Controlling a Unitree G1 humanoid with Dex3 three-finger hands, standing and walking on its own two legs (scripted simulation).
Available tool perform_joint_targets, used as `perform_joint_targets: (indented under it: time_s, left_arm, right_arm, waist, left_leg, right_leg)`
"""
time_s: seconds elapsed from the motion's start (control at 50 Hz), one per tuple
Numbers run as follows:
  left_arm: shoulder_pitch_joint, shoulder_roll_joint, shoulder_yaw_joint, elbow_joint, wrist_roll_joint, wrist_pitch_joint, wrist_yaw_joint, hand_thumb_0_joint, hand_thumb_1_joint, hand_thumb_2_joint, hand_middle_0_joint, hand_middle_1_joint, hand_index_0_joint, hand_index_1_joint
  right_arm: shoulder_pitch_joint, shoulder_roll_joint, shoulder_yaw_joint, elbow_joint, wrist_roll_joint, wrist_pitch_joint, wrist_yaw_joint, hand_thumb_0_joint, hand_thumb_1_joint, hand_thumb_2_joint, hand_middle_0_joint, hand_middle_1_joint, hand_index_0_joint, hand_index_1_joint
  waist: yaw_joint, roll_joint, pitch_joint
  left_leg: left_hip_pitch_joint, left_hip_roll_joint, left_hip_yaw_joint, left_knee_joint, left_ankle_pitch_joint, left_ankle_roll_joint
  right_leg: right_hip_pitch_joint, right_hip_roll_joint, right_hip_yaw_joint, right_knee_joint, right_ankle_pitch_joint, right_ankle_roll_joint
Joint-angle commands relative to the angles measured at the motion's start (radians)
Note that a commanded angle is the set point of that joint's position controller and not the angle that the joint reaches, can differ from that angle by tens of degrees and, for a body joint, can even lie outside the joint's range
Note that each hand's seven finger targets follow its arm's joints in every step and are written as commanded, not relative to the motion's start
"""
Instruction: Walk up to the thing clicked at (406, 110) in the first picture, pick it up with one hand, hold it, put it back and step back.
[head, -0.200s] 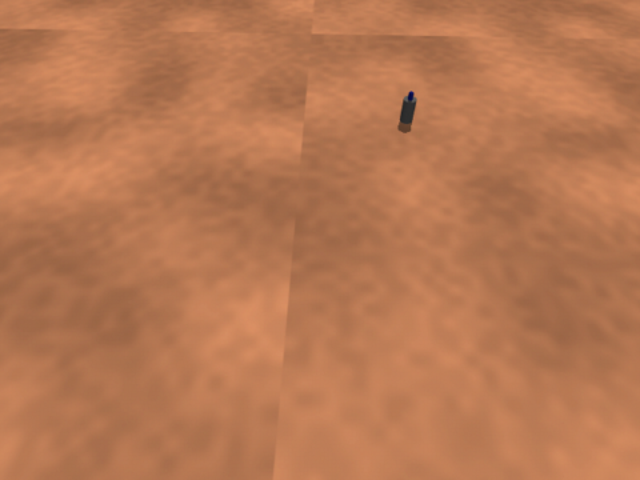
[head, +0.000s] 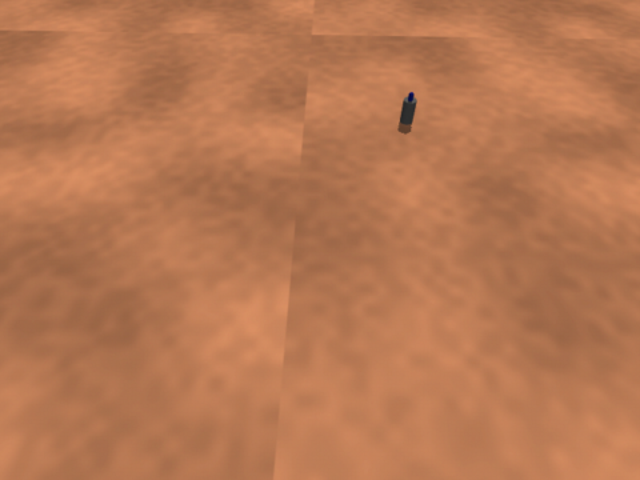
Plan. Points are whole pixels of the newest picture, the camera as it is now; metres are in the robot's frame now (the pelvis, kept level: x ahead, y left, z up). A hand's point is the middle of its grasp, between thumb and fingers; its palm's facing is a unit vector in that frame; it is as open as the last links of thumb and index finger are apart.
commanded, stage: stand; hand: left
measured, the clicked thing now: (408, 107) +1.99 -0.51 -0.69
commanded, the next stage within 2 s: walk up in 0.92 s
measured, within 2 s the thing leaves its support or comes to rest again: neither
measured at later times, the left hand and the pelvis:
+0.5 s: hand out of the picture +0.08 +0.25 -0.16, palm faces -0.03 -0.94 -0.34, open 7.4 cm; pelvis +0.01 +0.00 +0.00, yaw +0 degrees
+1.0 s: hand out of the picture +0.08 +0.26 -0.15, palm faces -0.05 -0.95 -0.32, open 7.4 cm; pelvis +0.02 +0.00 +0.00, yaw -3 degrees
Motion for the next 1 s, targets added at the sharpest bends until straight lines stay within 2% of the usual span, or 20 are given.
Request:
perform_joint_targets:
  time_s: [0.0, 0.12, 0.22, 0.4, 0.5, 0.64, 0.74, 0.8, 0.88, 0.9, 0.92, 0.94, 0.96, 0.98]
  left_arm:
    - [-0.034, 0.211, 0.041, -0.055, -0.001, -0.020, 0.009, 0.000, 0.900, 0.900, -0.200, -0.300, -0.200, -0.300]
    - [-0.037, 0.210, 0.040, -0.055, -0.003, -0.021, 0.009, 0.000, 0.900, 0.900, -0.200, -0.300, -0.200, -0.300]
    - [-0.045, 0.213, 0.040, -0.060, -0.002, -0.022, 0.012, 0.000, 0.900, 0.900, -0.200, -0.300, -0.200, -0.300]
    - [-0.034, 0.208, 0.038, -0.048, -0.003, -0.019, 0.011, 0.000, 0.900, 0.900, -0.200, -0.300, -0.200, -0.300]
    - [-0.042, 0.213, 0.041, -0.054, -0.004, -0.020, 0.013, 0.000, 0.900, 0.900, -0.200, -0.300, -0.200, -0.300]
    - [-0.033, 0.207, 0.040, -0.053, -0.003, -0.021, 0.013, 0.000, 0.900, 0.900, -0.200, -0.300, -0.200, -0.300]
    - [-0.038, 0.215, 0.043, -0.052, -0.002, -0.019, 0.013, 0.000, 0.900, 0.900, -0.200, -0.300, -0.200, -0.300]
    - [-0.033, 0.209, 0.042, -0.049, -0.004, -0.017, 0.012, 0.000, 0.900, 0.900, -0.200, -0.300, -0.200, -0.300]
    - [-0.031, 0.211, 0.043, -0.052, -0.001, -0.017, 0.010, 0.000, 0.900, 0.900, -0.200, -0.300, -0.200, -0.300]
    - [0.001, 0.323, 0.128, -0.148, 0.022, -0.023, -0.034, 0.000, 0.900, 0.900, -0.200, -0.300, -0.200, -0.300]
    - [-0.092, 0.292, 0.121, -0.164, 0.023, -0.017, -0.053, 0.000, 0.900, 0.900, -0.200, -0.300, -0.200, -0.300]
    - [-0.169, 0.258, 0.117, -0.199, 0.023, -0.010, -0.066, 0.000, 0.900, 0.900, -0.200, -0.300, -0.200, -0.300]
    - [-0.220, 0.257, 0.115, -0.230, 0.033, -0.011, -0.074, 0.000, 0.900, 0.900, -0.200, -0.300, -0.200, -0.300]
    - [-0.205, 0.269, 0.118, -0.247, 0.028, -0.019, -0.078, 0.000, 0.900, 0.900, -0.200, -0.300, -0.200, -0.300]
  right_arm:
    - [-0.041, -0.213, -0.043, -0.058, 0.000, -0.026, -0.016, 0.000, -0.900, -0.900, 0.200, 0.300, 0.200, 0.300]
    - [-0.039, -0.212, -0.042, -0.056, -0.001, -0.025, -0.016, 0.000, -0.900, -0.900, 0.200, 0.300, 0.200, 0.300]
    - [-0.041, -0.212, -0.041, -0.057, -0.001, -0.026, -0.017, 0.000, -0.900, -0.900, 0.200, 0.300, 0.200, 0.300]
    - [-0.041, -0.216, -0.042, -0.049, 0.001, -0.024, -0.018, 0.000, -0.900, -0.900, 0.200, 0.300, 0.200, 0.300]
    - [-0.046, -0.214, -0.042, -0.053, 0.001, -0.026, -0.017, 0.000, -0.900, -0.900, 0.200, 0.300, 0.200, 0.300]
    - [-0.047, -0.221, -0.045, -0.054, 0.001, -0.024, -0.020, 0.000, -0.900, -0.900, 0.200, 0.300, 0.200, 0.300]
    - [-0.042, -0.215, -0.042, -0.054, 0.000, -0.024, -0.019, 0.000, -0.900, -0.900, 0.200, 0.300, 0.200, 0.300]
    - [-0.042, -0.217, -0.042, -0.051, 0.000, -0.024, -0.018, 0.000, -0.900, -0.900, 0.200, 0.300, 0.200, 0.300]
    - [-0.049, -0.221, -0.044, -0.056, 0.000, -0.026, -0.019, 0.000, -0.900, -0.900, 0.200, 0.300, 0.200, 0.300]
    - [0.039, -0.347, -0.131, -0.131, -0.027, -0.059, -0.001, 0.000, -0.900, -0.900, 0.200, 0.300, 0.200, 0.300]
    - [0.093, -0.364, -0.150, -0.106, -0.036, -0.069, 0.006, 0.000, -0.900, -0.900, 0.200, 0.300, 0.200, 0.300]
    - [0.132, -0.397, -0.170, -0.105, -0.038, -0.073, 0.004, 0.000, -0.900, -0.900, 0.200, 0.300, 0.200, 0.300]
    - [0.145, -0.404, -0.178, -0.116, -0.034, -0.079, 0.004, 0.000, -0.900, -0.900, 0.200, 0.300, 0.200, 0.300]
    - [0.108, -0.409, -0.177, -0.144, -0.030, -0.088, 0.003, 0.000, -0.900, -0.900, 0.200, 0.300, 0.200, 0.300]
  waist:
    - [0.002, -0.001, -0.058]
    - [0.000, 0.003, -0.062]
    - [-0.001, 0.007, -0.086]
    - [0.004, 0.001, -0.064]
    - [0.003, 0.000, -0.082]
    - [0.003, 0.005, -0.075]
    - [0.001, -0.001, -0.065]
    - [0.004, 0.008, -0.046]
    - [0.008, 0.008, -0.076]
    - [-0.021, -0.035, -0.211]
    - [-0.074, 0.036, -0.123]
    - [-0.110, 0.172, -0.037]
    - [-0.126, 0.162, 0.019]
    - [-0.100, 0.115, 0.047]
  left_leg:
    - [0.003, 0.121, -0.106, -0.066, 0.059, 0.027]
    - [-0.001, 0.119, -0.105, -0.066, 0.074, 0.024]
    - [0.007, 0.123, -0.098, -0.059, 0.126, 0.026]
    - [0.016, 0.122, -0.102, -0.067, 0.122, 0.025]
    - [0.030, 0.126, -0.101, -0.063, 0.157, 0.026]
    - [0.027, 0.124, -0.099, -0.060, 0.157, 0.027]
    - [0.022, 0.124, -0.102, -0.075, 0.132, 0.026]
    - [0.015, 0.124, -0.109, -0.089, 0.094, 0.023]
    - [0.026, 0.126, -0.108, -0.081, 0.123, 0.029]
    - [0.162, 0.138, -0.113, 0.010, -0.391, 0.095]
    - [0.239, 0.184, -0.174, -0.033, -0.568, 0.125]
    - [0.278, 0.310, -0.333, -0.159, -0.694, 0.177]
    - [0.216, 0.430, -0.417, -0.234, -0.660, 0.228]
    - [0.173, 0.476, -0.454, -0.255, -0.605, 0.254]
  right_leg:
    - [0.001, -0.115, 0.101, -0.069, 0.043, -0.037]
    - [0.012, -0.115, 0.098, -0.070, 0.057, -0.035]
    - [0.036, -0.120, 0.096, -0.063, 0.122, -0.032]
    - [0.026, -0.117, 0.090, -0.069, 0.103, -0.033]
    - [0.043, -0.122, 0.091, -0.065, 0.138, -0.033]
    - [0.045, -0.122, 0.088, -0.074, 0.144, -0.030]
    - [0.037, -0.120, 0.087, -0.076, 0.113, -0.030]
    - [0.022, -0.115, 0.083, -0.079, 0.058, -0.030]
    - [0.043, -0.120, 0.085, -0.073, 0.090, -0.031]
    - [-0.098, -0.064, 0.118, 0.041, -0.357, -0.065]
    - [-0.364, -0.044, 0.082, 0.141, -0.433, -0.057]
    - [-0.565, -0.011, 0.006, 0.367, -0.329, -0.032]
    - [-0.652, -0.054, 0.055, 0.500, -0.277, -0.031]
    - [-0.653, -0.097, 0.119, 0.548, -0.256, -0.033]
